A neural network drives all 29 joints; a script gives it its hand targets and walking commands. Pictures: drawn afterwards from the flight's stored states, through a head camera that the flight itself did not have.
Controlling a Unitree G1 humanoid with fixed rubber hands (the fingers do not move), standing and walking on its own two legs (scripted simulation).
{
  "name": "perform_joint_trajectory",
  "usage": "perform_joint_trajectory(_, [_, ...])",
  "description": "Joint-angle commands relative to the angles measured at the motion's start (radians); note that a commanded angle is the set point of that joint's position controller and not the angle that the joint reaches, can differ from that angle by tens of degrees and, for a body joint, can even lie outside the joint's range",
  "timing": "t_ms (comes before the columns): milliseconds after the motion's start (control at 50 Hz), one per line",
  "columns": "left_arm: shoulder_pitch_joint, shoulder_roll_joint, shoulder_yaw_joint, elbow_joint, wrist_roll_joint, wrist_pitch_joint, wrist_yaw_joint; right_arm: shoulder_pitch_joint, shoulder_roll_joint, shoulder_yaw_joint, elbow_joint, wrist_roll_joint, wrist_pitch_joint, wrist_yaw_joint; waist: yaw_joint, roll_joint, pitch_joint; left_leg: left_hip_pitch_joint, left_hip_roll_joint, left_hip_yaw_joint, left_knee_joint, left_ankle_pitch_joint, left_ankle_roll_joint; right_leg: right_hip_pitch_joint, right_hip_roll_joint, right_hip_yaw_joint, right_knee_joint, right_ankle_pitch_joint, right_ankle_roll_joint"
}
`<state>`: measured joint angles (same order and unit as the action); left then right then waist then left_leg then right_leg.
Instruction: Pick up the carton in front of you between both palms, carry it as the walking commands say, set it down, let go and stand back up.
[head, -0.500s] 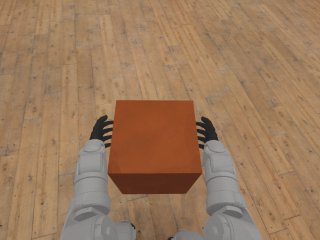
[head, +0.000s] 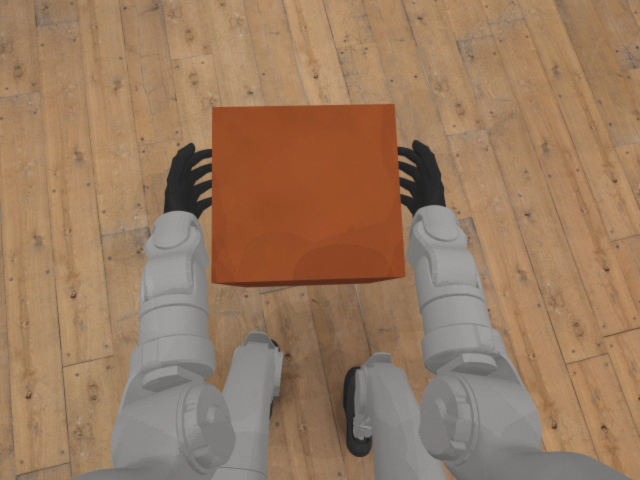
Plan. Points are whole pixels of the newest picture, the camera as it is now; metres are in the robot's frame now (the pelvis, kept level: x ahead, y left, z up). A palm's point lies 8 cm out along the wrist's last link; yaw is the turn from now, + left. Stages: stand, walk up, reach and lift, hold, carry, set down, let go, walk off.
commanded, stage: set down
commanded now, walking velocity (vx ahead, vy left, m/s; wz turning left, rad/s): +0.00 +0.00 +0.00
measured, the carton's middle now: (306, 213) +0.43 +0.06 -0.14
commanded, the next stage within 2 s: none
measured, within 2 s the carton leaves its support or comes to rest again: rests again in 2.00 s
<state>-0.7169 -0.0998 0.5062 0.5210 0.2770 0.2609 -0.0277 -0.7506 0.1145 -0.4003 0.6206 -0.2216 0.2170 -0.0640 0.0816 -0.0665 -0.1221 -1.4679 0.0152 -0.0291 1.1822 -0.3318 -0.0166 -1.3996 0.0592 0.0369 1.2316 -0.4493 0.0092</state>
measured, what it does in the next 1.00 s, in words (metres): lowers itself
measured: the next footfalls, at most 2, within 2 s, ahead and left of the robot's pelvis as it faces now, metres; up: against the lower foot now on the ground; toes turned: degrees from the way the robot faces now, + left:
none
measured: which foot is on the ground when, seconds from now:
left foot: down 0.00-1.00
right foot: down 0.00-1.00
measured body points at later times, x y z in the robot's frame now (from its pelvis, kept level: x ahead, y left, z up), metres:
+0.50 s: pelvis -0.03 +0.00 -0.13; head +0.26 +0.03 +0.21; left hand +0.42 +0.23 -0.24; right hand +0.50 -0.06 -0.23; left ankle +0.09 +0.13 -0.61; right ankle +0.05 -0.12 -0.61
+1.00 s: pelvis -0.04 -0.01 -0.22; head +0.32 +0.01 +0.03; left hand +0.44 +0.25 -0.39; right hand +0.54 -0.03 -0.39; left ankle +0.09 +0.13 -0.61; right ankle +0.05 -0.12 -0.61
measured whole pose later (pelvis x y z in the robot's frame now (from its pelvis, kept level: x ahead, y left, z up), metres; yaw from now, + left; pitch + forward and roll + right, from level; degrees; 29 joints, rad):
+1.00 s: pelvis -0.04 -0.01 -0.22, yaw +0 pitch +46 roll +2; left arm -1.23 0.07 0.58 0.67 0.13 0.29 0.07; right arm -1.48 -0.22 -0.12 0.99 -0.07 0.28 -0.12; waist 0.18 -0.07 0.17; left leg -2.30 0.02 -0.04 1.93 -0.44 -0.06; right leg -2.25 0.11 0.03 2.03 -0.59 0.01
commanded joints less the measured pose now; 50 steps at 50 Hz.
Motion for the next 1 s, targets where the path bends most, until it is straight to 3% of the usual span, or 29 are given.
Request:
perform_joint_trajectory(0, [-0.543, -0.85, -0.514, 0.065, -0.078, 0.017, -0.206, -0.588, 0.87, 0.487, 0.068, 0.062, 0.011, 0.246, 0.052, 0.017, -0.784, 0.553, -0.143, 0.041, -0.007, 0.199, -0.004, 0.078, 0.131, -0.037, -0.083, 0.085, 0.005])
perform_joint_trajectory(280, [-0.801, -0.847, -0.569, 0.013, -0.171, 0.049, -0.156, -0.827, 0.823, 0.488, 0.126, 0.131, 0.034, 0.243, 0.073, 0.045, -1.065, 0.411, -0.153, 0.069, 0.244, 0.234, -0.045, -0.17, 0.162, -0.075, 0.191, 0.083, -0.001])
perform_joint_trajectory(700, [-1.062, -0.624, -0.395, 0.052, -0.193, 0.026, -0.156, -1.076, 0.681, 0.483, 0.237, 0.169, 0.038, 0.173, 0.17, -0.081, -1.033, 0.014, -0.126, 0.135, 0.52, 0.199, -0.047, -0.275, 0.154, -0.061, 0.452, 0.078, 0.009])
perform_joint_trajectory(980, [-1.211, -0.517, -0.402, 0.061, -0.295, -0.013, -0.161, -1.248, 0.566, 0.592, 0.256, 0.281, 0.008, 0.157, 0.227, -0.126, -1.003, -0.071, -0.088, 0.156, 0.692, 0.258, -0.052, -0.271, 0.13, -0.062, 0.638, 0.125, 0.006])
